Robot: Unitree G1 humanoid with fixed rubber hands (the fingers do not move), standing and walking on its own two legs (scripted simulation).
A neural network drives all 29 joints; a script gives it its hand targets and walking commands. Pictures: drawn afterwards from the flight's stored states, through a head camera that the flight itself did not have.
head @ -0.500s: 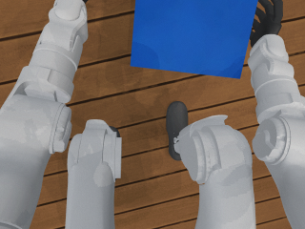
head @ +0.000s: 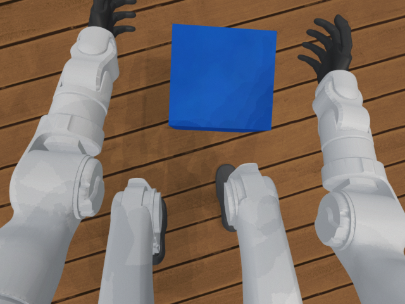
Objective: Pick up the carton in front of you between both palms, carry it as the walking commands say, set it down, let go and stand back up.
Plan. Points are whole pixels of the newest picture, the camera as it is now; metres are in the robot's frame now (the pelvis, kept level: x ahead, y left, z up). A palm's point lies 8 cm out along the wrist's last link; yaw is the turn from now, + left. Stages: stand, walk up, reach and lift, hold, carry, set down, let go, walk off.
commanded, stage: set down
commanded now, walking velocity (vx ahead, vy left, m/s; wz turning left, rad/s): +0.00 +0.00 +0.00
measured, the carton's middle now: (216, 90) +0.49 -0.10 -0.33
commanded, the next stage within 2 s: let go in 0.58 s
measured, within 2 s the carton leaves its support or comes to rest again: neither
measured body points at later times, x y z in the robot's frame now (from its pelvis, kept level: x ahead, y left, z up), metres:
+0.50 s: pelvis +0.03 +0.00 +0.13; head +0.33 -0.03 +0.47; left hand +0.58 +0.10 +0.03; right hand +0.47 -0.29 +0.03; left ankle +0.08 +0.12 -0.42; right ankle +0.14 -0.12 -0.42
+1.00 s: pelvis +0.08 -0.02 +0.26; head +0.29 -0.04 +0.65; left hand +0.46 +0.14 +0.14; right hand +0.38 -0.29 +0.15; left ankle +0.07 +0.12 -0.42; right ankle +0.14 -0.12 -0.42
